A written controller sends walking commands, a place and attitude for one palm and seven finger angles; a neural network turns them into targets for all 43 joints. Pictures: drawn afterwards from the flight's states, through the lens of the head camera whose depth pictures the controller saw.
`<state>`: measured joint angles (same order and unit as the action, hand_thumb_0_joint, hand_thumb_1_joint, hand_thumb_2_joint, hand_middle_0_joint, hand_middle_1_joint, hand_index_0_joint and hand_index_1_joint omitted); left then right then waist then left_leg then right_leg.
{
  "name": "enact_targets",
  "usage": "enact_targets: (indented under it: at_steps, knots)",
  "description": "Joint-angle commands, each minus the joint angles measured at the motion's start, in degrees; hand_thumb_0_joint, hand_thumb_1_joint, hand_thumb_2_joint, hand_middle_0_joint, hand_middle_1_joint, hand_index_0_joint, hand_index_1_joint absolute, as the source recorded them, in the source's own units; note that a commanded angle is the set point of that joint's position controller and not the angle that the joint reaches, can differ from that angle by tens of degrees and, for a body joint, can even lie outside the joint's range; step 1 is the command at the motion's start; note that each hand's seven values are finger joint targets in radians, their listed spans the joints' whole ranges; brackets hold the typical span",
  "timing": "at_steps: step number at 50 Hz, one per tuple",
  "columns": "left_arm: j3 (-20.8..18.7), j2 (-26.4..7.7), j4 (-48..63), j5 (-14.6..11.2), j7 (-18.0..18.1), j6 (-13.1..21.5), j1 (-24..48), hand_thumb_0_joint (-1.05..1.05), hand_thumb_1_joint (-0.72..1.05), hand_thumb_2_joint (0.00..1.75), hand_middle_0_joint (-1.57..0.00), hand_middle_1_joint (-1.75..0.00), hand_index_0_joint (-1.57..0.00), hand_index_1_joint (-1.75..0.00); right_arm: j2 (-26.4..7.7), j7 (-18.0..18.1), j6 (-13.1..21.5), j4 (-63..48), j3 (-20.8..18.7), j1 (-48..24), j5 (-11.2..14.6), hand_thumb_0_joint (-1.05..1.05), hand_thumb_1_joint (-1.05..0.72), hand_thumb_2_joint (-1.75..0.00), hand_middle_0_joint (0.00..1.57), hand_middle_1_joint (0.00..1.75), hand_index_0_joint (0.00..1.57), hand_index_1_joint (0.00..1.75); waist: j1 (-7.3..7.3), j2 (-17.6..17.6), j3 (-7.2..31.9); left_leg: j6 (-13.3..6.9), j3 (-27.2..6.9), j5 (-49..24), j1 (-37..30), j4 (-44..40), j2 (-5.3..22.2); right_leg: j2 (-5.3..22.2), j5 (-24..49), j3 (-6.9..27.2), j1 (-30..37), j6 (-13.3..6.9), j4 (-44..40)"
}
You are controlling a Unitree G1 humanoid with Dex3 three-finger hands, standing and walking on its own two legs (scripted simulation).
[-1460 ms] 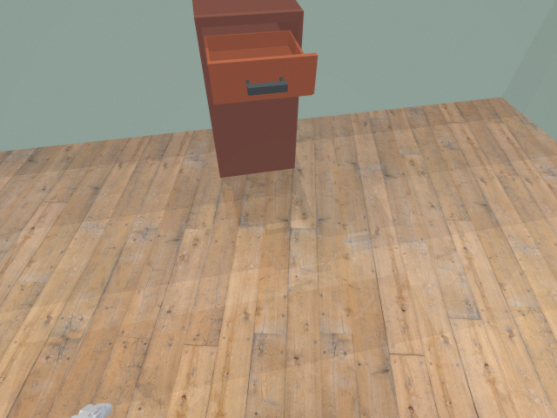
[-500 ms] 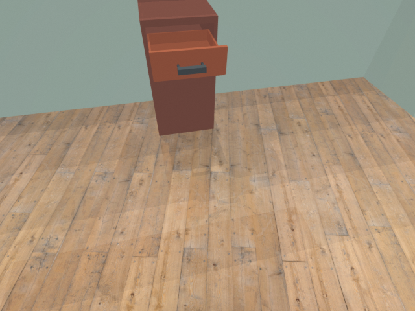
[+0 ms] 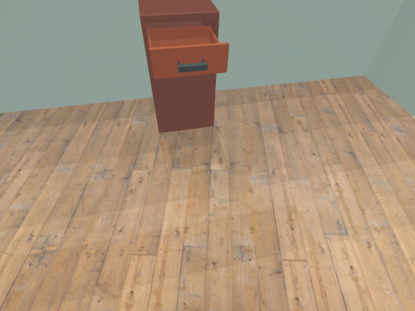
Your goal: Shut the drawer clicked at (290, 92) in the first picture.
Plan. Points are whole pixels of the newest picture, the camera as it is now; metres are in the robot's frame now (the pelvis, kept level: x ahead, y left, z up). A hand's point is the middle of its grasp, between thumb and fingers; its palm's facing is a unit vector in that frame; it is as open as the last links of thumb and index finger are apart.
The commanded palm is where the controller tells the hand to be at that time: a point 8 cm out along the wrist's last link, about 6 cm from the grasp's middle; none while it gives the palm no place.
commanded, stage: walk to a spot facing it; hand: left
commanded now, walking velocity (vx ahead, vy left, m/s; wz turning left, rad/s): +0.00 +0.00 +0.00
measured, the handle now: (192, 64) +1.13 +0.13 -0.09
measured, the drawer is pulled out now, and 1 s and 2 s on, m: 0.29 0.29 0.29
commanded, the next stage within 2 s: turn to face it in 1.68 s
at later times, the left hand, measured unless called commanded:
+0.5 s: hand out of the picture +0.11 +0.16 -0.19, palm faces -0.13 -0.97 -0.22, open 7.4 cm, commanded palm none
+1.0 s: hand (152, 264) +0.28 +0.16 -0.21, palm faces -0.22 -0.97 -0.14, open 7.4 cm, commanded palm none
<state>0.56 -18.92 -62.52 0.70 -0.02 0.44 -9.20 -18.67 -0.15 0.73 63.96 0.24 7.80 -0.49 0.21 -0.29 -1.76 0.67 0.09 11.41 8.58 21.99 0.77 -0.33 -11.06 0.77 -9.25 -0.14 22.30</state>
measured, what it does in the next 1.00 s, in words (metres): walks ahead, turning right: left foot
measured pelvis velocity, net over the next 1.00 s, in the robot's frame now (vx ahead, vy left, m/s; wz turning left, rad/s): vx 0.29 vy -0.02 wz -0.34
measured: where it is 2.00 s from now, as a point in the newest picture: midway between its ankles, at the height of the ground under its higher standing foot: (248, 230)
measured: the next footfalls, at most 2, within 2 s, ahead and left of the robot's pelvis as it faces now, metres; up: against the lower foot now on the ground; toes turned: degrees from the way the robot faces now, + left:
left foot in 0.94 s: +0.43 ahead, +0.03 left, +0.00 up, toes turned -10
right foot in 1.62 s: +0.57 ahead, -0.27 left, +0.00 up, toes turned -46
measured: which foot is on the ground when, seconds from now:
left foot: down 0.00-0.46, up 0.48-0.92, down 0.94-1.00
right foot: down 0.00-0.94, up 0.96-1.00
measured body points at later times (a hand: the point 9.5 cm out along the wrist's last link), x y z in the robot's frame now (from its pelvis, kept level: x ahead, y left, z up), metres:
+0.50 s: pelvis +0.08 -0.04 -0.03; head +0.09 -0.05 +0.42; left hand +0.11 +0.21 -0.17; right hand +0.02 -0.28 -0.19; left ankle +0.01 +0.12 -0.72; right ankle +0.07 -0.12 -0.75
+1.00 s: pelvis +0.29 -0.02 -0.03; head +0.31 +0.01 +0.42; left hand +0.29 +0.21 -0.20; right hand +0.34 -0.27 -0.15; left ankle +0.39 +0.03 -0.75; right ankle +0.10 -0.11 -0.68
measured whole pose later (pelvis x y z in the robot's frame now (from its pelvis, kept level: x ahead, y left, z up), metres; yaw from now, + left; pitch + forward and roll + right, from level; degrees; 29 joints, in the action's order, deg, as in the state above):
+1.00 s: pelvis +0.29 -0.02 -0.03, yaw -20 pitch -2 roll -2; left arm -3.2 -9.2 -64.4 1.0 0.7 2.3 -25.1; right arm -7.4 -0.8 4.6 55.4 -1.7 6.9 -1.5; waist -2.3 -2.2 -2.7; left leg -3.7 8.6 14.4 23.7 40.1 3.9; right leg -1.3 -28.3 2.9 -9.8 -2.4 57.8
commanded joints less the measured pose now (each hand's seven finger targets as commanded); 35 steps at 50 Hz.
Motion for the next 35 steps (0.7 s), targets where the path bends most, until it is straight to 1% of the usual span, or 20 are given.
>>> enact_targets:
  at_steps: [1,4,5,7,9,11,13,14,15,16,17,19,21,22,23,24,25,27,31,35]
  knots:
    - [-2.24,-11.31,3.59,-0.08,0.72,1.24,2.14,0.00,0.90,0.90,-0.20,-0.30,-0.20,-0.30,-11.54,0.81,1.18,-3.70,-2.20,-2.33,-0.03,0.00,-0.90,-0.90,0.20,0.30,0.20,0.30,-0.27,0.65,3.09,-2.02,-5.50,-5.64,-0.94,-4.20,6.17,6.76,4.64,6.26,-0.08,-1.49,-4.41]
    - [-2.25,-11.42,3.51,-0.02,0.74,1.22,2.28,0.00,0.90,0.90,-0.20,-0.30,-0.20,-0.30,-11.44,0.81,1.09,-3.66,-2.16,-2.55,0.00,0.00,-0.90,-0.90,0.20,0.30,0.20,0.30,-0.20,0.50,2.66,-2.00,-5.42,-5.59,-0.77,-4.29,6.21,6.77,4.83,6.12,-0.16,-1.43,-4.46]
    - [-1.48,-7.46,2.59,-0.16,0.85,0.69,0.42,0.00,0.90,0.90,-0.20,-0.30,-0.20,-0.30,-7.50,0.72,0.72,-2.82,-1.29,-0.93,-0.29,0.00,-0.90,-0.90,0.20,0.30,0.20,0.30,-0.20,-0.03,3.31,-1.39,-4.35,-3.09,-1.41,-3.84,6.20,6.52,1.96,6.29,-0.44,-1.01,-4.50]
    - [-1.25,-4.81,2.09,0.14,0.59,-0.51,-2.78,0.00,0.90,0.90,-0.20,-0.30,-0.20,-0.30,-4.53,0.61,-0.06,-2.13,-0.97,2.64,-0.64,0.00,-0.90,-0.90,0.20,0.30,0.20,0.30,-0.38,-0.30,2.45,-1.18,-2.67,8.18,-0.71,-1.81,5.64,5.51,-9.96,7.53,-2.76,-1.37,-3.78]
    - [-1.98,-5.58,3.16,0.43,-0.16,-1.20,-3.27,0.00,0.90,0.90,-0.20,-0.30,-0.20,-0.30,-5.56,0.51,-0.40,-2.91,-1.66,3.48,-0.94,0.00,-0.90,-0.90,0.20,0.30,0.20,0.30,-0.36,-0.23,-2.57,-1.73,-2.79,19.65,3.20,-2.48,5.77,4.20,-19.60,9.07,-7.28,-2.27,-3.49]
    - [-2.73,-5.41,4.68,0.60,-0.71,-1.37,-4.24,0.00,0.90,0.90,-0.20,-0.30,-0.20,-0.30,-6.61,0.53,-0.43,-4.16,-2.54,4.25,-1.01,0.00,-0.90,-0.90,0.20,0.30,0.20,0.30,-0.33,0.99,-5.93,-2.76,-4.04,25.18,4.36,-2.78,7.00,2.61,-22.77,9.14,-12.00,-2.95,-0.97]
    - [-3.12,-3.76,6.23,0.56,-1.16,-0.92,-4.70,0.00,0.90,0.90,-0.20,-0.30,-0.20,-0.30,-7.90,0.75,0.08,-4.76,-3.57,6.83,-0.89,0.00,-0.90,-0.90,0.20,0.30,0.20,0.30,0.61,4.27,-6.45,-5.24,-8.44,27.90,0.60,-5.28,11.10,-0.30,-20.39,6.21,-17.68,-2.75,6.73]
    - [-3.22,-1.98,6.96,0.46,-1.45,-0.60,-4.68,0.00,0.90,0.90,-0.20,-0.30,-0.20,-0.30,-9.12,0.89,0.52,-4.78,-4.23,8.13,-0.82,0.00,-0.90,-0.90,0.20,0.30,0.20,0.30,1.17,8.71,-6.37,-7.38,-12.44,28.53,-1.96,-8.64,15.38,-2.29,-15.36,1.70,-20.66,-2.04,14.48]
    - [-3.43,-0.85,8.31,0.46,-1.66,-0.30,-2.50,0.00,0.90,0.90,-0.20,-0.30,-0.20,-0.30,-9.56,1.02,1.10,-4.97,-4.86,9.66,-0.67,0.00,-0.90,-0.90,0.20,0.30,0.20,0.30,2.05,10.39,-5.78,-9.95,-14.80,24.64,-3.83,-10.96,19.92,-0.96,-14.12,-1.46,-22.92,-1.22,21.86]
    - [-3.59,-0.36,9.54,0.60,-1.86,-0.06,-0.84,0.00,0.90,0.90,-0.20,-0.30,-0.20,-0.30,-8.88,1.03,1.65,-5.01,-5.08,10.57,-0.76,0.00,-0.90,-0.90,0.20,0.30,0.20,0.30,2.55,9.65,-5.41,-11.37,-14.47,18.74,-6.30,-11.20,21.19,1.05,-16.62,-1.11,-25.69,-0.88,24.83]
    - [-3.82,-0.30,10.26,0.61,-2.07,0.23,-0.22,0.00,0.90,0.90,-0.20,-0.30,-0.20,-0.30,-8.36,1.02,2.01,-5.12,-5.11,10.98,-0.74,0.00,-0.90,-0.90,0.20,0.30,0.20,0.30,2.61,8.61,-4.62,-11.75,-13.03,15.01,-7.29,-10.26,21.76,2.37,-17.37,-0.86,-26.23,-0.81,25.43]
    - [-4.13,1.52,9.86,0.48,-2.30,0.71,-2.40,0.00,0.90,0.90,-0.20,-0.30,-0.20,-0.30,-6.75,1.06,2.29,-5.56,-4.93,8.57,-1.03,0.00,-0.90,-0.90,0.20,0.30,0.20,0.30,0.48,8.23,-4.91,-9.81,-5.98,4.84,-3.81,-6.32,20.53,4.14,-16.23,-2.45,-20.15,-0.72,20.83]
    - [-4.51,2.65,6.08,0.65,-2.41,1.14,-13.36,0.00,0.90,0.90,-0.20,-0.30,-0.20,-0.30,-5.53,1.07,2.20,-6.05,-4.71,5.21,-1.03,0.00,-0.90,-0.90,0.20,0.30,0.20,0.30,-4.83,4.86,-0.59,-5.35,3.51,2.39,4.11,7.47,14.97,1.17,-5.81,-6.52,-1.93,-1.13,9.58]
    - [-5.33,-1.33,3.27,0.90,-1.80,1.62,-21.55,0.00,0.90,0.90,-0.20,-0.30,-0.20,-0.30,-3.03,0.69,2.24,-6.78,-4.12,4.40,-0.47,0.00,-0.90,-0.90,0.20,0.30,0.20,0.30,-8.39,-7.08,1.89,-2.66,8.89,5.11,13.65,22.54,9.78,3.62,-6.78,0.05,9.19,-2.53,2.60]
    - [-6.79,-7.64,1.31,0.97,-0.65,2.58,-28.73,0.00,0.90,0.90,-0.20,-0.30,-0.20,-0.30,1.60,0.20,2.51,-9.82,-2.97,2.62,-0.08,0.00,-0.90,-0.90,0.20,0.30,0.20,0.30,-9.94,-25.72,1.30,0.39,11.15,21.77,30.59,40.95,1.70,18.97,-7.83,27.70,15.47,-7.74,-7.64]
    - [-6.44,-7.28,1.31,-0.08,0.31,2.63,-29.86,0.00,0.90,0.90,-0.20,-0.30,-0.20,-0.30,0.04,0.12,2.85,-11.31,-3.26,0.41,-0.44,0.00,-0.90,-0.90,0.20,0.30,0.20,0.30,-9.16,-18.06,2.25,-0.61,3.55,20.82,33.67,46.93,2.67,21.83,-3.57,34.90,16.44,-10.78,-10.47]
    - [-6.06,-5.59,2.26,-0.09,0.55,2.78,-25.72,0.00,0.90,0.90,-0.20,-0.30,-0.20,-0.30,-0.30,0.04,2.99,-10.55,-3.72,0.51,-0.29,0.00,-0.90,-0.90,0.20,0.30,0.20,0.30,-6.99,-10.71,0.12,-1.05,1.36,15.06,33.86,48.39,5.31,20.94,-5.65,30.31,13.32,-12.60,-9.49]
    - [-5.25,-2.05,3.72,0.24,0.64,3.18,-19.95,0.00,0.90,0.90,-0.20,-0.30,-0.20,-0.30,1.13,-0.22,2.90,-9.36,-3.78,-0.08,-0.70,0.00,-0.90,-0.90,0.20,0.30,0.20,0.30,-4.28,-3.28,-2.78,-0.38,0.73,9.04,32.20,48.88,7.07,18.30,-4.57,25.94,6.23,-12.55,-9.62]
    - [-4.34,0.61,3.50,0.63,0.85,4.06,-18.07,0.00,0.90,0.90,-0.20,-0.30,-0.20,-0.30,3.94,-0.54,1.47,-8.17,-3.89,3.01,-0.90,0.00,-0.90,-0.90,0.20,0.30,0.20,0.30,-0.88,-2.20,-3.64,1.55,2.45,3.52,29.51,43.22,7.27,14.58,6.23,14.64,1.52,-11.30,-10.67]
    - [-4.11,2.00,1.94,0.54,1.08,4.62,-20.48,0.00,0.90,0.90,-0.20,-0.30,-0.20,-0.30,5.12,-1.13,1.33,-9.83,-3.94,0.00,-0.80,0.00,-0.90,-0.90,0.20,0.30,0.20,0.30,-1.48,-3.72,-3.89,1.95,3.58,-0.98,31.60,36.98,6.69,12.25,12.05,11.23,4.74,-10.75,-10.81]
